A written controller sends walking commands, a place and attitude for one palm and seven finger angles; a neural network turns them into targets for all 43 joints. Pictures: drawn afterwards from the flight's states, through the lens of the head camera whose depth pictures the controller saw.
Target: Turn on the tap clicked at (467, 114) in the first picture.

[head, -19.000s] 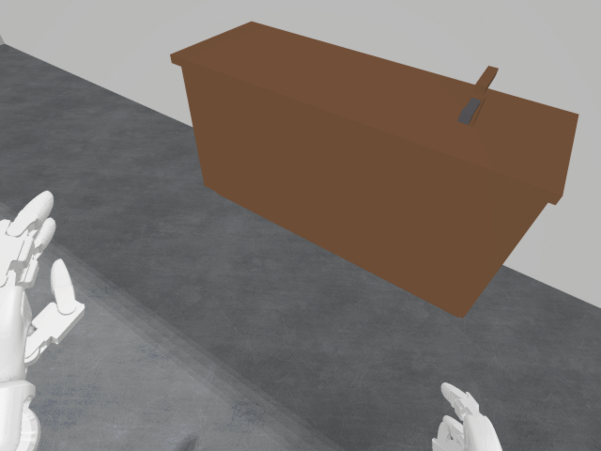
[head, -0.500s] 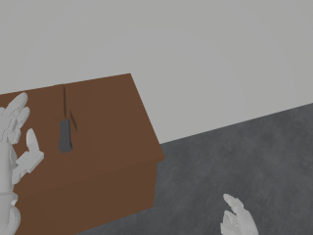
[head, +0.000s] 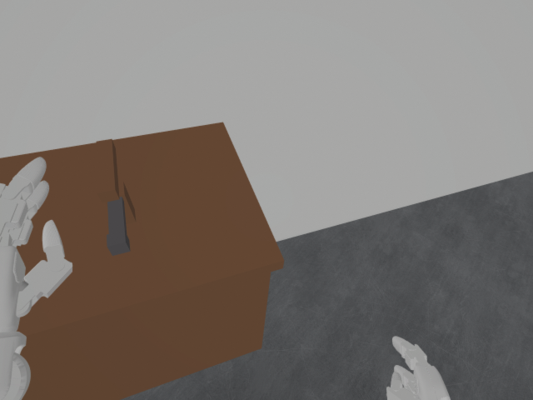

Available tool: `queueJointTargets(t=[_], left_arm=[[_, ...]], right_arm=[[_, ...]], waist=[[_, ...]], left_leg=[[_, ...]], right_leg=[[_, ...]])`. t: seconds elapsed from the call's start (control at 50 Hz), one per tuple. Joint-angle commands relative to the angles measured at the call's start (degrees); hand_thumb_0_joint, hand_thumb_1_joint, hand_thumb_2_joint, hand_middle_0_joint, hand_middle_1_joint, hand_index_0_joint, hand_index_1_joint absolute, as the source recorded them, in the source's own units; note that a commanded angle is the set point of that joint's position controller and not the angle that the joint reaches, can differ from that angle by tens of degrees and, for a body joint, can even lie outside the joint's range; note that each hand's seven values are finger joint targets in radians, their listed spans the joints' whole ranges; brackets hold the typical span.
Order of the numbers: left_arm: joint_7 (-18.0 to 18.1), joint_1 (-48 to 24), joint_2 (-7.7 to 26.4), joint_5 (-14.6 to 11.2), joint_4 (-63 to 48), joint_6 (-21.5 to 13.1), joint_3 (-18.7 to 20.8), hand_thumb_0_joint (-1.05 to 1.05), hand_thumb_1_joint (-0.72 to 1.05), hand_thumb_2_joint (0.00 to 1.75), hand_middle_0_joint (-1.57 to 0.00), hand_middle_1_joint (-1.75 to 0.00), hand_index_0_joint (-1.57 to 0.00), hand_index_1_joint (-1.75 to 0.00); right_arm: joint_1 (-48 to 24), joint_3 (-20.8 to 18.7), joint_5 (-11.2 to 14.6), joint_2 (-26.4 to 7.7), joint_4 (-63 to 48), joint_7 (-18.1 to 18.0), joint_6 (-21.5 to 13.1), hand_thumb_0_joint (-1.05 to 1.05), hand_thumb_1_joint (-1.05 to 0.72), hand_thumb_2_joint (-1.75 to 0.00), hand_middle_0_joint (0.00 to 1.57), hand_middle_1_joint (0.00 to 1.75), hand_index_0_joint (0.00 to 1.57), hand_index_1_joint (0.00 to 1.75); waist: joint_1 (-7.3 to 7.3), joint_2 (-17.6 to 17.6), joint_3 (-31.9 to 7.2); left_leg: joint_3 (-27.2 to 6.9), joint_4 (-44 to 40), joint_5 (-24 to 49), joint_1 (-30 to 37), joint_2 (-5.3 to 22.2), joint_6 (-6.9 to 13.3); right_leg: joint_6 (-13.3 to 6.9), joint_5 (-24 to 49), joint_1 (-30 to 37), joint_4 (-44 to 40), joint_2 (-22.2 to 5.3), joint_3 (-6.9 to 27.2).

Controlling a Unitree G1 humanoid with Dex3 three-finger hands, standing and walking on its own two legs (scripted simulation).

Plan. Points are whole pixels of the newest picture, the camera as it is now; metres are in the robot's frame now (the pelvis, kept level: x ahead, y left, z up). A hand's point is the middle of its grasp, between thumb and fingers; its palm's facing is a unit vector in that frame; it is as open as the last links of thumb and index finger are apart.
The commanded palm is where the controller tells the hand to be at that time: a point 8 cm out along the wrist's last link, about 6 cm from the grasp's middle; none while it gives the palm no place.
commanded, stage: look again from close up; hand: left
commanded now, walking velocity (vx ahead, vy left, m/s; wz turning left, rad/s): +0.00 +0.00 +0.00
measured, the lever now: (118, 243) +0.34 +0.27 +0.02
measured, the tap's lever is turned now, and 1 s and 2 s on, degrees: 0 0 0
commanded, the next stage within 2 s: turn the palm inward beside the body in 0.10 s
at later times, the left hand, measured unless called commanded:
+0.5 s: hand (96, 281) +0.21 +0.22 +0.14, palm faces +0.32 -0.87 -0.37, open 7.4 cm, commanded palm +0.15 +0.27 +0.16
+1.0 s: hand (104, 292) +0.20 +0.20 +0.14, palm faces +0.48 -0.83 -0.30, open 7.4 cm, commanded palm +0.14 +0.23 +0.15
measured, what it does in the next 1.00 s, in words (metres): shifts its weight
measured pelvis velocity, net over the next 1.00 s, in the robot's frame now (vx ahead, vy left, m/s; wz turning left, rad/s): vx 0.00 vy -0.09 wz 0.04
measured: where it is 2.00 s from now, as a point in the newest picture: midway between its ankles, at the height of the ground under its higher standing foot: outside the picture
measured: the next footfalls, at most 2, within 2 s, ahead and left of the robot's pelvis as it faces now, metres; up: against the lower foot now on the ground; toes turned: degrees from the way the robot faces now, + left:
none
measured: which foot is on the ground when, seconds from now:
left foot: down 0.00-1.00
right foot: down 0.00-1.00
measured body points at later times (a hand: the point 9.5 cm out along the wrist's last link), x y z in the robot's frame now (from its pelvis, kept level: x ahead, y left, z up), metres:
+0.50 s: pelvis +0.00 -0.03 -0.01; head +0.00 -0.04 +0.44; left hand +0.19 +0.26 +0.16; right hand +0.20 -0.26 -0.09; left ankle +0.00 +0.04 -0.74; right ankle -0.01 -0.12 -0.74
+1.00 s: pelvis +0.00 -0.09 -0.02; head -0.01 -0.11 +0.43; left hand +0.17 +0.24 +0.16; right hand +0.19 -0.32 -0.11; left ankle +0.00 +0.04 -0.74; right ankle -0.01 -0.12 -0.74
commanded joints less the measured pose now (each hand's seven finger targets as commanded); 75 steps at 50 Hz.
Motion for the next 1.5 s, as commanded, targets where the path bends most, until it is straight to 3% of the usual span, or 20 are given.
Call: queueJointTargets(t=[0.0,0.16,0.18,0.2,0.22,0.24,0.28,0.34,0.44,0.48,0.54,0.7,0.78,0.88,0.92,1.0,1.14,1.24,1.44,1.48], left_arm=[[1.1,-4.7,8.7,-0.1,-11.9,-3.6,5.7,0.0,0.9,0.9,-0.2,-0.3,-0.2,-0.3],[1.2,-4.2,8.7,-0.4,-12.6,-3.0,5.4,0.0,0.9,0.9,-0.2,-0.3,-0.2,-0.3],[1.2,-56.7,49.7,2.5,-25.8,-10.8,19.8,0.0,0.9,0.9,-0.2,-0.3,-0.2,-0.3],[-1.5,-39.1,21.2,7.4,1.3,-2.0,15.8,0.0,0.9,0.9,-0.2,-0.3,-0.2,-0.3],[-2.8,-24.7,11.7,-0.2,5.7,1.6,6.7,0.0,0.9,0.9,-0.2,-0.3,-0.2,-0.3],[-4.8,-22.1,6.9,-4.2,0.4,3.6,6.2,0.0,0.9,0.9,-0.2,-0.3,-0.2,-0.3],[-7.0,-13.8,8.4,-7.8,5.1,9.5,7.4,0.0,0.9,0.9,-0.2,-0.3,-0.2,-0.3],[-7.7,-6.3,8.2,-3.7,-4.0,11.7,4.6,0.0,0.9,0.9,-0.2,-0.3,-0.2,-0.3],[-2.8,-5.8,13.6,-5.0,-11.7,1.1,13.3,0.0,0.9,0.9,-0.2,-0.3,-0.2,-0.3],[0.0,-10.6,18.0,-4.7,-12.0,-2.0,16.6,0.0,0.9,0.9,-0.2,-0.3,-0.2,-0.3],[1.6,-14.2,13.2,-4.5,-4.9,-2.2,12.1,0.0,0.9,0.9,-0.2,-0.3,-0.2,-0.3],[-3.6,-22.9,14.5,-5.6,0.0,6.2,5.5,0.0,0.9,0.9,-0.2,-0.3,-0.2,-0.3],[-2.4,-16.1,19.9,-7.3,0.5,6.3,14.3,0.0,0.9,0.9,-0.2,-0.3,-0.2,-0.3],[-1.6,-6.4,16.4,-10.4,-0.5,7.6,16.2,0.0,0.9,0.9,-0.2,-0.3,-0.2,-0.3],[-1.7,-5.6,13.3,-10.8,-3.3,7.9,13.5,0.0,0.9,0.9,-0.2,-0.3,-0.2,-0.3],[-1.4,-5.8,10.4,-10.6,-6.2,7.0,9.6,0.0,0.9,0.9,-0.2,-0.3,-0.2,-0.3],[1.9,-4.4,8.9,-8.4,-9.6,4.4,6.6,0.0,0.9,0.9,-0.2,-0.3,-0.2,-0.3],[3.1,-3.0,6.6,-8.3,-10.2,6.1,4.4,0.0,0.9,0.9,-0.2,-0.3,-0.2,-0.3],[4.4,-1.0,3.0,-8.5,-11.2,10.3,1.0,0.0,0.9,0.9,-0.2,-0.3,-0.2,-0.3],[4.9,-1.6,4.0,-7.9,-12.8,10.5,1.2,0.0,0.9,0.9,-0.2,-0.3,-0.2,-0.3]], right_arm=[[-6.0,-2.7,-0.1,-7.2,-8.7,-0.7,-3.2,0.0,-0.9,-0.9,0.2,0.3,0.2,0.3],[-6.1,-2.6,0.0,-7.1,-8.8,-0.7,-3.0,0.0,-0.9,-0.9,0.2,0.3,0.2,0.3],[1.0,7.6,4.4,-9.8,-14.5,-3.7,-2.7,0.0,-0.9,-0.9,0.2,0.3,0.2,0.3],[-6.4,-1.6,-2.5,-6.0,-3.4,-2.4,-4.8,0.0,-0.9,-0.9,0.2,0.3,0.2,0.3],[-4.6,-3.4,-1.3,-9.0,-5.1,0.3,-5.1,0.0,-0.9,-0.9,0.2,0.3,0.2,0.3],[-6.0,-3.7,-1.0,-10.2,-5.3,0.7,-5.7,0.0,-0.9,-0.9,0.2,0.3,0.2,0.3],[-8.0,-2.5,-0.1,-10.9,-4.6,1.0,-4.7,0.0,-0.9,-0.9,0.2,0.3,0.2,0.3],[-10.2,-2.7,-0.2,-10.7,-6.0,2.7,-3.2,0.0,-0.9,-0.9,0.2,0.3,0.2,0.3],[-10.7,-3.4,-1.2,-9.2,-5.8,2.0,-1.7,0.0,-0.9,-0.9,0.2,0.3,0.2,0.3],[-10.0,-3.0,-1.0,-8.6,-4.1,1.2,-1.9,0.0,-0.9,-0.9,0.2,0.3,0.2,0.3],[-9.7,-2.4,-0.2,-8.0,-3.0,0.4,-3.1,0.0,-0.9,-0.9,0.2,0.3,0.2,0.3],[-12.2,-1.7,2.0,-8.3,-3.5,-3.0,-5.1,0.0,-0.9,-0.9,0.2,0.3,0.2,0.3],[-12.4,-2.6,1.7,-8.1,-2.8,-2.7,-5.0,0.0,-0.9,-0.9,0.2,0.3,0.2,0.3],[-10.9,-2.8,2.6,-7.7,-2.9,-1.9,-4.7,0.0,-0.9,-0.9,0.2,0.3,0.2,0.3],[-10.4,-2.9,2.8,-7.8,-3.7,-1.9,-5.2,0.0,-0.9,-0.9,0.2,0.3,0.2,0.3],[-8.8,-3.1,2.8,-8.4,-3.8,-2.4,-7.0,0.0,-0.9,-0.9,0.2,0.3,0.2,0.3],[-7.8,-2.8,2.0,-8.5,-3.7,-2.9,-9.6,0.0,-0.9,-0.9,0.2,0.3,0.2,0.3],[-8.3,-2.2,2.0,-8.3,-4.2,-3.0,-10.0,0.0,-0.9,-0.9,0.2,0.3,0.2,0.3],[-9.4,-1.3,1.9,-8.0,-5.3,-3.2,-9.5,0.0,-0.9,-0.9,0.2,0.3,0.2,0.3],[-9.3,-1.3,1.9,-8.0,-5.2,-3.2,-9.3,0.0,-0.9,-0.9,0.2,0.3,0.2,0.3]], waist=[[0.12,4.4,-5.4],[0.2,3.8,-7.0],[-3.8,21.7,3.4],[2.68,13.6,-8.1],[0.38,11.3,-11.2],[2.26,7.8,-16.5],[3.64,5.9,-13.3],[3.63,0.1,-12.7],[2.97,-0.5,-14.5],[2.32,4.8,-11.6],[0.38,8.4,-8.0],[0.53,2.7,-7.0],[3.21,-1.3,-9.4],[3.54,-1.1,-10.9],[2.88,-0.2,-11.6],[1.65,-1.2,-9.8],[1.95,2.0,-11.4],[2.6,3.9,-11.4],[2.7,0.0,-8.9],[2.89,2.2,-8.6]], left_leg=[[-10.1,-7.9,4.4,-2.7,11.0,-5.7],[-9.4,-5.9,9.7,-1.3,10.6,-5.5],[-13.9,-9.2,-8.8,-24.8,11.2,-4.3],[-10.1,-5.5,5.5,0.7,9.2,-10.9],[-12.0,-3.6,20.7,9.7,8.5,-13.5],[-11.3,-2.4,23.8,13.8,8.1,-12.7],[-8.2,-0.8,27.4,11.3,6.7,-11.5],[-6.5,3.2,35.5,8.1,7.4,-8.9],[-5.4,5.9,23.4,4.0,5.8,-7.7],[-4.8,6.7,15.6,1.2,4.9,-6.6],[-4.8,8.3,3.9,-3.5,3.5,-4.4],[-4.9,12.1,-4.3,-11.2,3.6,-4.1],[-6.1,14.1,-3.4,-15.5,4.8,-5.6],[-5.2,14.5,0.4,-16.2,4.9,-5.8],[-4.6,14.1,2.6,-14.6,4.8,-5.2],[-4.5,13.1,4.4,-12.2,4.6,-4.1],[-4.7,11.7,5.5,-9.1,3.6,-3.1],[-4.6,10.5,5.9,-7.9,3.4,-3.1],[-5.6,8.8,5.4,-7.0,3.8,-3.3],[-5.7,8.3,5.1,-6.5,3.9,-3.5]], right_leg=[[-1.1,7.3,5.1,-0.6,-3.5,3.7],[-1.4,10.3,6.1,-0.9,-4.2,4.4],[2.9,-5.5,11.8,12.8,1.6,1.5],[-1.8,-3.1,-2.7,11.8,2.2,-0.7],[-1.9,-4.2,-10.2,9.9,2.5,-2.7],[-1.0,-3.2,-11.2,9.7,1.8,-1.6],[-1.4,1.4,-8.4,6.9,1.6,-2.6],[-1.4,9.2,-6.0,5.9,1.2,-3.8],[-1.2,7.0,-6.9,8.2,2.0,-3.3],[-1.2,4.1,-8.8,7.8,1.9,-2.2],[-1.1,-2.0,-11.6,7.2,0.4,-0.7],[1.4,-13.0,-6.8,-0.3,-6.1,11.7],[3.4,-5.4,-0.3,0.6,-9.9,17.2],[4.3,11.5,2.6,4.4,-10.0,15.9],[4.1,14.9,1.0,5.5,-9.0,13.6],[3.6,13.2,-3.5,6.2,-6.6,9.6],[1.4,6.9,-6.9,7.5,-3.6,4.4],[0.3,4.3,-6.9,7.5,-2.5,2.4],[-0.1,1.9,-7.4,6.8,-1.5,0.5],[-0.4,0.8,-7.6,6.4,-1.4,0.5]])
